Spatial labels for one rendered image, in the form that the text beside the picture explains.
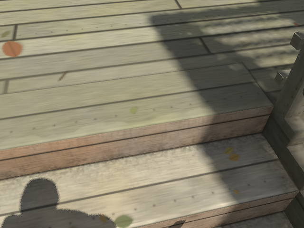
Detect stairs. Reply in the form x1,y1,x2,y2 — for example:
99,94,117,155
0,105,299,228

